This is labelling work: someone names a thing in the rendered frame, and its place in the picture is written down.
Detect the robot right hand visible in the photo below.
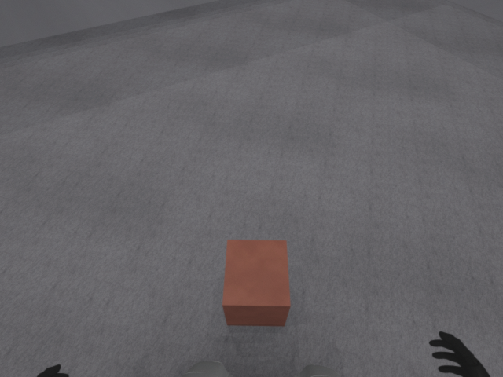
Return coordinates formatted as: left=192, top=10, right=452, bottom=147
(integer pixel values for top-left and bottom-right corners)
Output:
left=429, top=331, right=490, bottom=377

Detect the robot left thigh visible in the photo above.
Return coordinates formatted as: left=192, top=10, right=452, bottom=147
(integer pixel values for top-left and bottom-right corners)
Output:
left=181, top=361, right=233, bottom=377

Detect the carton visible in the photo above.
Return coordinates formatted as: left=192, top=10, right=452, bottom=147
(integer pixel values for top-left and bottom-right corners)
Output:
left=222, top=240, right=291, bottom=326

